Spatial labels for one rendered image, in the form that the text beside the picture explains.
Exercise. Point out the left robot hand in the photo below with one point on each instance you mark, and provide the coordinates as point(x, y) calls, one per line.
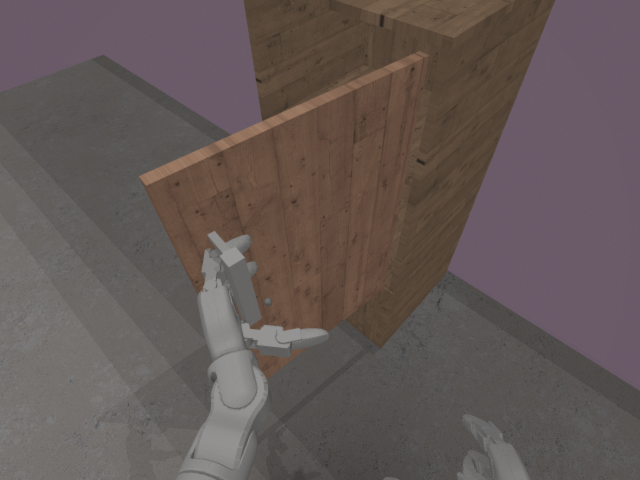
point(220, 320)

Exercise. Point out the cupboard door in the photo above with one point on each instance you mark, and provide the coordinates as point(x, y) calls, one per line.
point(318, 189)

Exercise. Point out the right robot hand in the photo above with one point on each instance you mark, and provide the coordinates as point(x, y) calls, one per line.
point(503, 461)

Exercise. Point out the handle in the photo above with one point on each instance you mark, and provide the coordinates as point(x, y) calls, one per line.
point(237, 272)

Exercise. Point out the robot left forearm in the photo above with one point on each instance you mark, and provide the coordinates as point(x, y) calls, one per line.
point(226, 444)

